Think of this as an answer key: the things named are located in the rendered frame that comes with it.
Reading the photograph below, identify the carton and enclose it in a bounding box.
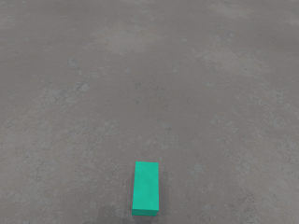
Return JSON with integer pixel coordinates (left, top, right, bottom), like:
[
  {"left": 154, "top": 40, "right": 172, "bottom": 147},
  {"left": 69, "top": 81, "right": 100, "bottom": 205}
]
[{"left": 132, "top": 161, "right": 159, "bottom": 217}]

